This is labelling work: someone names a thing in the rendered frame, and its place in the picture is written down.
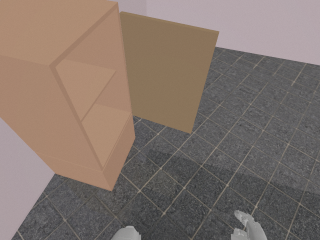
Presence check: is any robot right hand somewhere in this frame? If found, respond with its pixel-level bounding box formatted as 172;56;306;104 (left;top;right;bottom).
231;210;267;240

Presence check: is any cupboard door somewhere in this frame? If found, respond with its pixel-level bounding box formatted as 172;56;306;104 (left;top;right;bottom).
119;11;219;134

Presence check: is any robot left thigh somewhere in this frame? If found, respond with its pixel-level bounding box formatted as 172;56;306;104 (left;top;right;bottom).
111;227;141;240

